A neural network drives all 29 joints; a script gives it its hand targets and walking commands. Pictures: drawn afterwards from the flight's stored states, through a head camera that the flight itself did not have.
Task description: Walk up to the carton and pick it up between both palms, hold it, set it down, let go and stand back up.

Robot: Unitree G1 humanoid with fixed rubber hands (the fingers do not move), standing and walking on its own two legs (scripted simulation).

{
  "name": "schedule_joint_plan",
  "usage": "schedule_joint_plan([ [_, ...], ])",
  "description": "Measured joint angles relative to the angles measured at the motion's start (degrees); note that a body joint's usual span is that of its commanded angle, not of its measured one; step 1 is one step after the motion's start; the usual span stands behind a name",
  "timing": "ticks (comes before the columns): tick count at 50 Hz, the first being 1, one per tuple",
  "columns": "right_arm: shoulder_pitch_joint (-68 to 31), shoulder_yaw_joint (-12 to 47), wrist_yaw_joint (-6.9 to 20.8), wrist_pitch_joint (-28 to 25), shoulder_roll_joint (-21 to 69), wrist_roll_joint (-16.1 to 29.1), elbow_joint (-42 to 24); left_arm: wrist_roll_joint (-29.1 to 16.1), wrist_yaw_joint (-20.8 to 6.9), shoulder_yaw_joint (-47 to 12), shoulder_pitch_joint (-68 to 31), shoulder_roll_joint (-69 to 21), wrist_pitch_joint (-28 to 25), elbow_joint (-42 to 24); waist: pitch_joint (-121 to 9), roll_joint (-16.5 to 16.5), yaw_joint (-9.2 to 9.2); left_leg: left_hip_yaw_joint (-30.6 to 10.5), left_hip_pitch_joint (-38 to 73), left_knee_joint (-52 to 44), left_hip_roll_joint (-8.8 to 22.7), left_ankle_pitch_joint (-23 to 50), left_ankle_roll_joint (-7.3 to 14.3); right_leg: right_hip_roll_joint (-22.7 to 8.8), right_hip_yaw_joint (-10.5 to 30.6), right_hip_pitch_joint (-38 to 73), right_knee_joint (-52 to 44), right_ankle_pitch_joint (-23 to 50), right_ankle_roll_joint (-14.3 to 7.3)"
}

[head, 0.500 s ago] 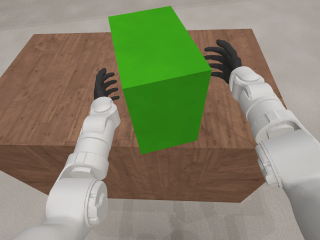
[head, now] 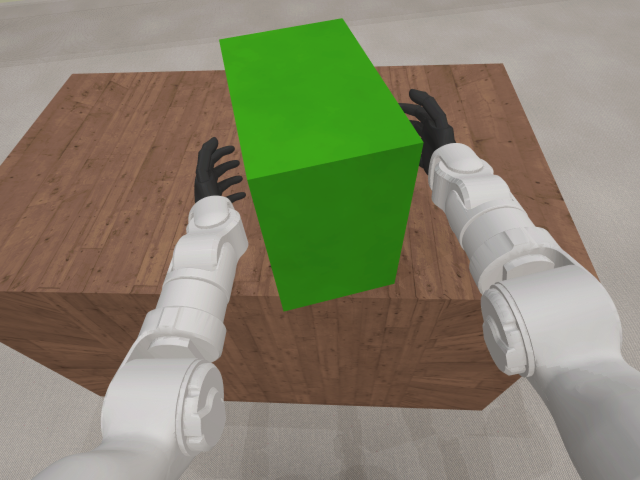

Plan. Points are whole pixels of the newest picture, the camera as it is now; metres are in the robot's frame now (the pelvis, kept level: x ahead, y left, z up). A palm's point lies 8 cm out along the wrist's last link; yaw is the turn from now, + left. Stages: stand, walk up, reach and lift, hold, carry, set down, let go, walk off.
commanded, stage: reach and lift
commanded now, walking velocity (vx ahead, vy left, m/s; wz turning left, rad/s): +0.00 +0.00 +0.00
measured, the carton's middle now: (312, 169) +0.54 +0.11 +0.06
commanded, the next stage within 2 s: none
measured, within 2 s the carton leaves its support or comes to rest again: neither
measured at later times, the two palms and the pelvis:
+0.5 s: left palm (207, 209) +0.40 +0.21 +0.11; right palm (427, 154) +0.49 -0.05 +0.14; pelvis +0.00 +0.00 +0.00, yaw +0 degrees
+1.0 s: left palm (205, 210) +0.40 +0.22 +0.11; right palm (424, 154) +0.49 -0.04 +0.14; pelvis +0.00 +0.00 +0.00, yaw +0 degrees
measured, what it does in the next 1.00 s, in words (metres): stands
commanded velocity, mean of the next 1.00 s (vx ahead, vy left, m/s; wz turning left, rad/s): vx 0.00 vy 0.00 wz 0.00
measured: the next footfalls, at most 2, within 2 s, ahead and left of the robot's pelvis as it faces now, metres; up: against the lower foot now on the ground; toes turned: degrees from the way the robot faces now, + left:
none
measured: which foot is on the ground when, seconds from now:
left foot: down 0.00-1.00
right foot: down 0.00-1.00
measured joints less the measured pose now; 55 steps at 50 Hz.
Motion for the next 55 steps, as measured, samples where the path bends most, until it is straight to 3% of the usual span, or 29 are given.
schedule_joint_plan([
  [8,0.19,-5.54,0.06,-0.6,1.2,-5.47,0.04,4.05,-0.98,3.88,0.01,-1.89,-1.44,-0.01,0.0,0.0,0.0,0.0,0.0,0.0,0.0,0.0,0.0,0.0,0.0,0.0,0.0,0.0,0.0],
  [17,1.03,-21.9,3.08,-4.43,4.7,-22.88,-0.68,17.37,-4.75,16.35,0.02,-7.5,-3.63,-2.42,-0.16,0.0,0.0,0.01,0.0,0.0,0.0,0.0,0.0,0.0,0.0,0.0,0.0,-0.01,0.0],
  [22,2.35,-27.39,4.38,-6.64,6.64,-27.7,-2.27,20.67,-5.98,18.99,0.33,-8.27,-3.95,-3.06,-0.58,0.0,0.0,0.04,0.0,0.0,0.01,0.0,0.0,0.0,0.0,0.0,0.0,-0.04,0.0],
  [32,2.7,-30.15,4.26,-8.41,8.58,-29.76,-3.37,21.37,-7.27,21.33,0.61,-8.28,-5.13,-3.06,-0.62,0.0,0.0,0.07,0.0,0.0,0.02,-0.05,0.0,-0.01,-0.03,0.0,0.0,-0.02,0.0],
  [55,2.87,-31.45,4.07,-9.52,8.81,-30.49,-2.88,21.77,-7.3,21.35,0.74,-8.42,-5.61,-3.06,-0.63,0.0,0.0,0.1,0.0,0.0,0.03,-0.17,-0.01,-0.02,-0.05,0.0,0.0,-0.15,0.0],
])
